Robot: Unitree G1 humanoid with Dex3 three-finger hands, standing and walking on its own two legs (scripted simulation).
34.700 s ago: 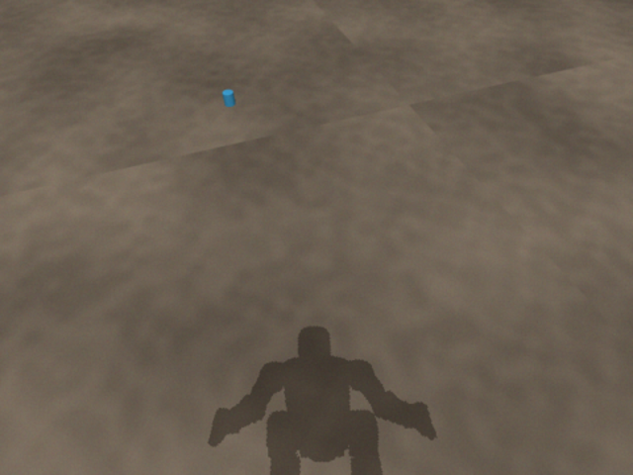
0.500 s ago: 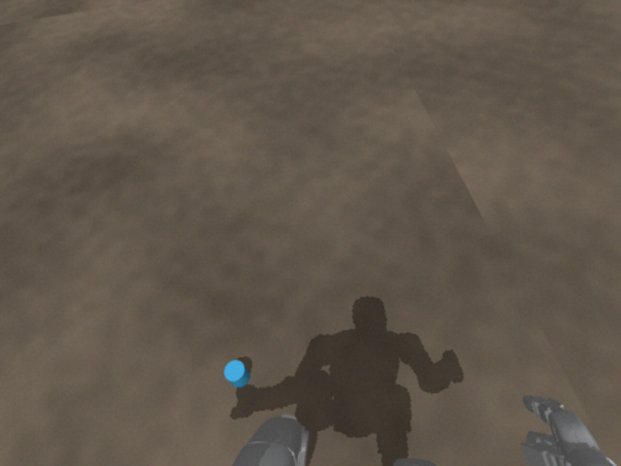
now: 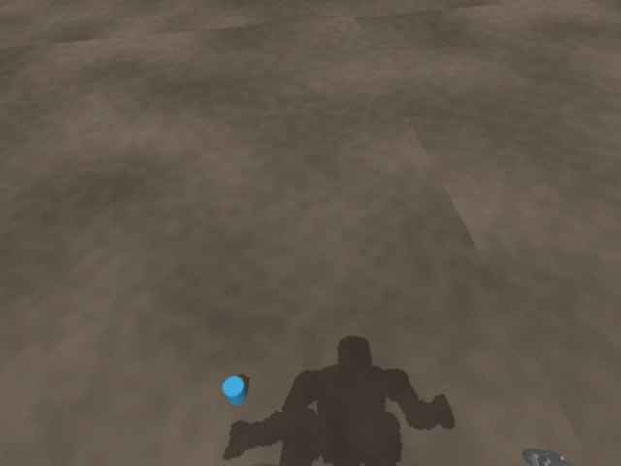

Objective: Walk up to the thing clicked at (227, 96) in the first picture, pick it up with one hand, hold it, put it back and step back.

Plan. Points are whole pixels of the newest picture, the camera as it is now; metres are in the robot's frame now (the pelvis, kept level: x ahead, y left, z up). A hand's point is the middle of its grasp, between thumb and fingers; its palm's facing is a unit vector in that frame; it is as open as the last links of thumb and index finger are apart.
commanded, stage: walk up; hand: left
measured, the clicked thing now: (235, 390) +0.45 +0.29 -0.72
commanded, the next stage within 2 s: stand in 1.34 s
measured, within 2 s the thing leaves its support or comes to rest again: neither
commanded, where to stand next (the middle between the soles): +0.11 +0.04 m, yaw -5 degrees
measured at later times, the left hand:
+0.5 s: hand out of the picture +0.14 +0.27 -0.13, palm faces -0.01 -0.94 -0.35, open 7.4 cm
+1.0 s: hand out of the picture +0.09 +0.27 -0.14, palm faces +0.00 -0.94 -0.34, open 7.4 cm
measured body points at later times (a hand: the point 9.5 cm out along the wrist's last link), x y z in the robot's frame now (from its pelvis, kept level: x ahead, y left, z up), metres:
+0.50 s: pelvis +0.03 +0.01 +0.02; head +0.03 +0.01 +0.47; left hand +0.14 +0.32 -0.11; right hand +0.11 -0.30 -0.11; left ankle +0.04 +0.14 -0.73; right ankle +0.01 -0.13 -0.73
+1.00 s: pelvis +0.03 +0.01 +0.02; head +0.04 +0.01 +0.47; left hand +0.09 +0.32 -0.11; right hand +0.11 -0.29 -0.11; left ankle +0.04 +0.14 -0.73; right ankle +0.01 -0.13 -0.73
